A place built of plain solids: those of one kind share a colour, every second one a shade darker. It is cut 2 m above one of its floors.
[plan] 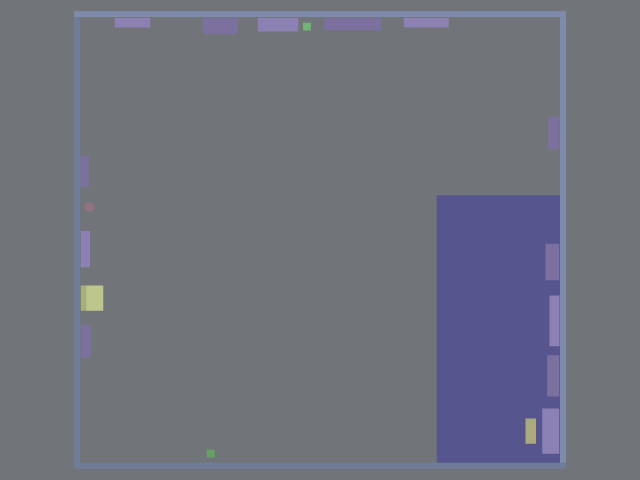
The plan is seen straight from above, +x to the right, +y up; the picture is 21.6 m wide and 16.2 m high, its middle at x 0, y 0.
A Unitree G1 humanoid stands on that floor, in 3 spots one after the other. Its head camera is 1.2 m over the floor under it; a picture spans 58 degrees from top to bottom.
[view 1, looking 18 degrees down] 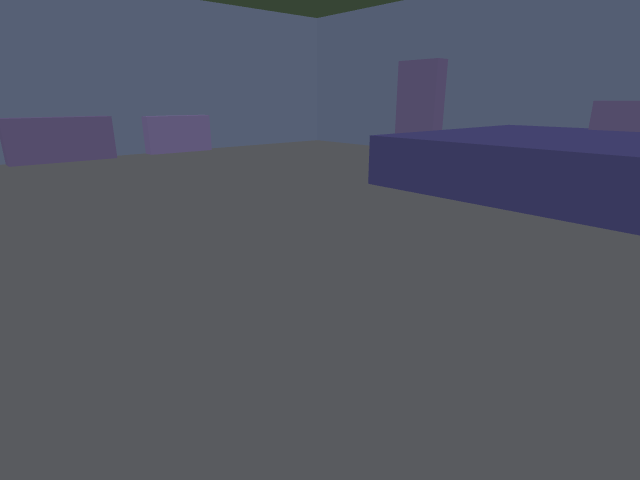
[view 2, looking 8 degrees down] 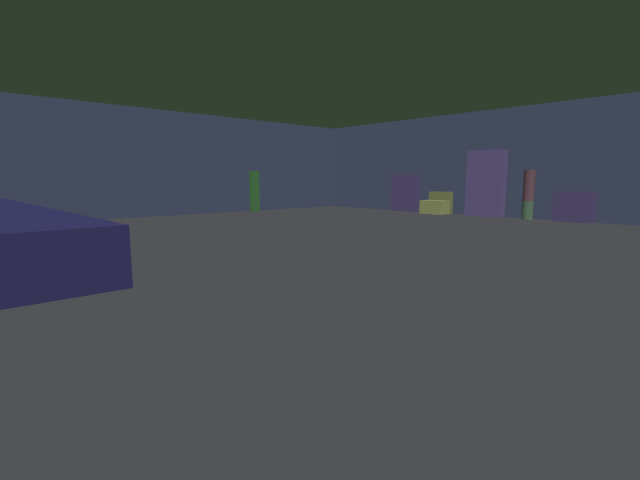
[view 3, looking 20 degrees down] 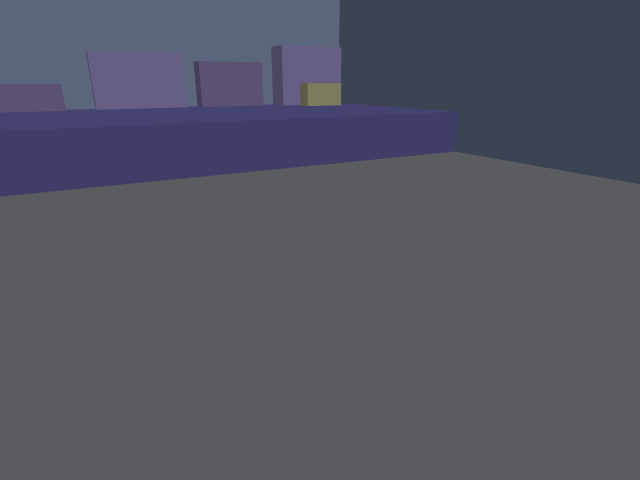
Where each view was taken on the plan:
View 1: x -0.81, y -2.85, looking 49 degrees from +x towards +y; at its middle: ground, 3.88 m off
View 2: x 5.62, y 6.37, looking -133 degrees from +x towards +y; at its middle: ground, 8.62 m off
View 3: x -1.91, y -1.43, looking -29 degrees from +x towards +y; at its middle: ground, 3.51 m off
